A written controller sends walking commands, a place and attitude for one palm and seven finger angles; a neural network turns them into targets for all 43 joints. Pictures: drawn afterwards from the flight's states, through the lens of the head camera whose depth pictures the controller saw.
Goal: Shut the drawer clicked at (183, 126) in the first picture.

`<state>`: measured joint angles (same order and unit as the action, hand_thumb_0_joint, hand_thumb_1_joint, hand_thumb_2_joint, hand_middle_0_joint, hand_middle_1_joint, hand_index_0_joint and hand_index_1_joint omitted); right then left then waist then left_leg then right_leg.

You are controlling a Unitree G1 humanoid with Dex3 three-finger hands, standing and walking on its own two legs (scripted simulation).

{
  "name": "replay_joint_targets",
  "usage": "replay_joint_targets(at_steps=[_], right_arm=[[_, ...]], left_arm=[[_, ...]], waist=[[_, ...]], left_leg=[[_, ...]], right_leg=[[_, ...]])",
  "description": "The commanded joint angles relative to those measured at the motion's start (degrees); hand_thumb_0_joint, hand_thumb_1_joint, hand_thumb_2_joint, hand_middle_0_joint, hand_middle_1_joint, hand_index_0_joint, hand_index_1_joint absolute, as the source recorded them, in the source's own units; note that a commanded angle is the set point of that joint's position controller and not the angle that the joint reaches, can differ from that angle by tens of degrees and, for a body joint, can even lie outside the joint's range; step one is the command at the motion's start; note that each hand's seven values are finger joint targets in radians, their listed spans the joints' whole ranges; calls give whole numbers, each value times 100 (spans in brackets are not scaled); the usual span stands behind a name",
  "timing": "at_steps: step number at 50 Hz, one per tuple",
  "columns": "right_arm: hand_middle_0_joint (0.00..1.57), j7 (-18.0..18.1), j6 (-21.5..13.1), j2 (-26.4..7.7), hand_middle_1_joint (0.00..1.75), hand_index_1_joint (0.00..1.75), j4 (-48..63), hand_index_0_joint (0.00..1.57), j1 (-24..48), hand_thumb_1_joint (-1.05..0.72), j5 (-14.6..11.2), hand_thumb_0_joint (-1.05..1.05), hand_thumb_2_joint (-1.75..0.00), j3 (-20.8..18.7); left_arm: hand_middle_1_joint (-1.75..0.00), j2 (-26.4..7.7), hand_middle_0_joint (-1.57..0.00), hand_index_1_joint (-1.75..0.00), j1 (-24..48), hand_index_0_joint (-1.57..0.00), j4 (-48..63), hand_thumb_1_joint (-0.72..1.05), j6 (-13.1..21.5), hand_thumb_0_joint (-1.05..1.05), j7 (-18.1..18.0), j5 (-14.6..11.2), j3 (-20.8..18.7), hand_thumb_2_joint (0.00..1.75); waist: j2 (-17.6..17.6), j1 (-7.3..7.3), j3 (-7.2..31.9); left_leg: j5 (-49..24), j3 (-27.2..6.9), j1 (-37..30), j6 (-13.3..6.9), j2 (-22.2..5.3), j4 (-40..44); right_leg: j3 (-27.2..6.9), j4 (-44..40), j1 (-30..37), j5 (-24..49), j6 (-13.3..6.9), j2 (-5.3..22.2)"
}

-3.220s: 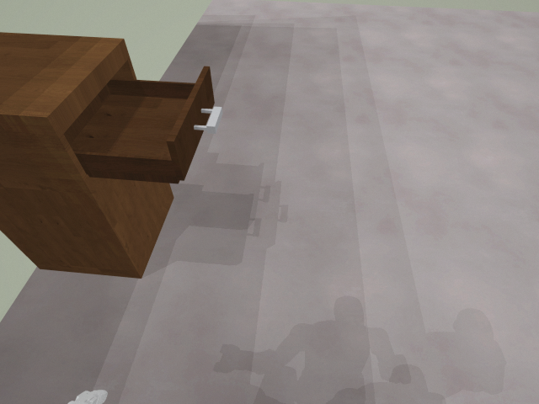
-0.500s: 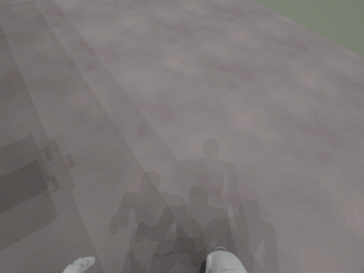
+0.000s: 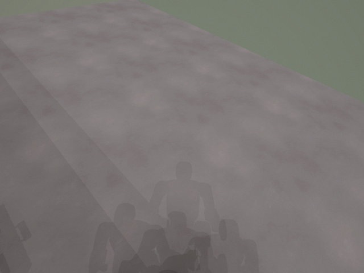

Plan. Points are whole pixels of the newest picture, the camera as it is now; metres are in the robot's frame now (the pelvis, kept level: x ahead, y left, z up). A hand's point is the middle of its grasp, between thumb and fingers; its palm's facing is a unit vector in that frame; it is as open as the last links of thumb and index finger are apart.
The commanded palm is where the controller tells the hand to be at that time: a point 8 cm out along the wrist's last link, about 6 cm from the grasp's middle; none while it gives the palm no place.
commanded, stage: walk around to get in front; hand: left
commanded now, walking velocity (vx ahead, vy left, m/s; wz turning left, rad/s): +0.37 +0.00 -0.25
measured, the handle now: out of the picture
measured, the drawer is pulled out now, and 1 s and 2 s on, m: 0.29 0.29 0.29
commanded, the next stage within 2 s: walk to a spot facing it in 0.76 s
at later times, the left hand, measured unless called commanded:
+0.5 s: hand (146, 208) +0.34 +0.11 -0.18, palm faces -0.18 -0.97 -0.17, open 7.4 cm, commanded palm none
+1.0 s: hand (150, 183) +0.44 +0.12 -0.19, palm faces -0.04 -0.99 -0.13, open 7.4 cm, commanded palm none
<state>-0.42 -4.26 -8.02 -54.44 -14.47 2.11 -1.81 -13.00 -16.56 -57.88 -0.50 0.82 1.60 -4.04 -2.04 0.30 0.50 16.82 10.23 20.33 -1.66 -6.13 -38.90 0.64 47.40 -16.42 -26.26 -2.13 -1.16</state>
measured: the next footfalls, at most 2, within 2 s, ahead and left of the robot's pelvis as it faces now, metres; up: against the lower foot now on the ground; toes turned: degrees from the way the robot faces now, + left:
right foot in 0.48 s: +0.34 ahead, -0.15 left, +0.00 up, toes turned -18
left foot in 0.94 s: +0.61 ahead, +0.04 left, +0.00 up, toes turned +3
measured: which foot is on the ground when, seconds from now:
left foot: down 0.00-0.48, up 0.50-0.92, down 0.94-1.00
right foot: up 0.00-0.46, down 0.48-0.94, up 0.96-1.00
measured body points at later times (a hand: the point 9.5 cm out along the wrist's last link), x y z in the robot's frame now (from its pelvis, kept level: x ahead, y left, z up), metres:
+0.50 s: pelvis +0.23 -0.05 -0.01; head +0.27 -0.05 +0.44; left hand +0.35 +0.17 -0.16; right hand +0.05 -0.20 -0.14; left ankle +0.06 +0.09 -0.69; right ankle +0.30 -0.14 -0.73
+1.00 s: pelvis +0.47 -0.05 +0.00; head +0.50 -0.03 +0.44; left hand +0.45 +0.17 -0.17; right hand +0.55 -0.30 -0.13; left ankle +0.57 +0.04 -0.72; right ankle +0.32 -0.15 -0.67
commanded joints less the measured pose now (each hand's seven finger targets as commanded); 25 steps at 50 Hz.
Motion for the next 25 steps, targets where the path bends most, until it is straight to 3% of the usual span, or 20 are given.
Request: replay_joint_targets(at_steps=[1,3,4,5,8,12,14,15,18,20,21,22,23,24,25], right_arm=[[20,152,-16,-957,30,30,-141,20,-997,-90,-6,0,-90,-205],[20,184,-104,-777,30,30,-159,20,-762,-90,-28,0,-90,-201],[20,193,-134,-688,30,30,-231,20,-762,-90,-60,0,-90,-187],[20,199,-151,-656,30,30,-305,20,-896,-90,-65,0,-90,-168],[20,216,-171,-639,30,30,-527,20,-1208,-90,-81,0,-90,-165],[20,224,-143,-542,30,30,-828,20,-1645,-90,-68,0,-90,-141],[20,221,-109,-550,30,30,-946,20,-1753,-90,-43,0,-90,-154],[20,219,-91,-525,30,30,-1007,20,-1849,-90,-32,0,-90,-139],[20,207,-50,-571,30,30,-1134,20,-1929,-90,-6,0,-90,-137],[20,214,-30,-696,30,30,-1152,20,-1766,-90,-24,0,-90,-180],[20,215,-22,-770,30,30,-1153,20,-1664,-90,-53,0,-90,-190],[20,191,-29,-840,30,30,-1107,20,-1480,-90,-96,0,-90,-206],[20,114,-53,-629,30,30,-1027,20,-1479,-90,-173,0,-90,-190],[20,124,-73,-205,30,30,-802,20,-1553,-90,-232,0,-90,-108],[20,132,-32,-341,30,30,-684,20,-1107,-90,-247,0,-90,-125]], left_arm=[[-30,-229,-20,-30,506,-20,548,90,232,0,85,41,-117,90],[-30,-26,-20,-30,132,-20,329,90,146,0,100,59,-116,90],[-30,61,-20,-30,11,-20,236,90,117,0,106,48,-107,90],[-30,64,-20,-30,30,-20,229,90,84,0,103,55,-102,90],[-30,147,-20,-30,238,-20,252,90,67,0,114,56,-87,90],[-30,270,-20,-30,782,-20,309,90,76,0,139,55,-27,90],[-30,301,-20,-30,1043,-20,329,90,96,0,143,34,1,90],[-30,325,-20,-30,1235,-20,357,90,108,0,147,32,21,90],[-30,336,-20,-30,1437,-20,370,90,188,0,139,15,42,90],[-30,232,-20,-30,907,-20,196,90,243,0,113,23,19,90],[-30,125,-20,-30,312,-20,-16,90,295,0,94,36,-13,90],[-30,-102,-20,-30,-588,-20,-295,90,367,0,63,59,-91,90],[-30,-636,-20,-30,-1403,-20,-536,90,421,0,-15,77,-228,90],[-30,-1193,-20,-30,-1833,-20,-642,90,436,0,-98,3,-342,90],[-30,-1348,-20,-30,-1589,-20,-584,90,412,0,-127,-102,-389,90]], waist=[[704,205,-850],[565,6,-633],[695,-50,-583],[768,-14,-554],[620,55,-470],[873,219,-718],[1083,310,-786],[1027,374,-858],[1084,393,-921],[1091,80,-525],[1020,-191,-175],[838,-646,356],[16,-967,959],[-1097,-877,1327],[-908,-864,1248]], left_leg=[[2273,-2830,-1007,-327,-1925,3320],[934,-1608,-1027,-169,-1536,3108],[498,-1123,-1020,-102,-1357,3073],[145,-931,-1059,-88,-1268,3077],[-938,-548,-1797,-284,-1263,2958],[-1835,-105,-2129,-342,-1216,2890],[-1996,61,-2330,-396,-1261,2828],[-2115,128,-2321,-400,-1266,2804],[-2736,273,-2365,-394,-1332,2539],[-4224,451,-2547,-341,-1373,1779],[-4731,557,-2444,-227,-1278,1075],[-4595,711,-1951,-47,-1076,-34],[-2942,703,-534,107,-777,-1521],[1414,351,1238,340,165,-3467],[1500,-543,1573,198,9,-4257]], right_leg=[[-237,2411,-2607,737,23,570],[-205,2302,-2294,1247,150,673],[-137,2235,-2157,1468,179,689],[-116,2176,-2142,1596,221,700],[85,1712,-2533,1678,312,764],[459,729,-2579,1738,328,796],[632,82,-2488,1684,275,759],[687,-207,-2391,1675,235,714],[874,-828,-1927,1489,46,489],[1067,-1154,-1139,1274,-145,204],[1184,-1427,-287,1420,-229,24],[1165,-1747,1000,1857,-312,-12],[4,-1823,2591,1787,-596,975],[-2669,-2372,3642,2572,-1333,2579],[-3014,-2964,3112,2070,-1465,2832]])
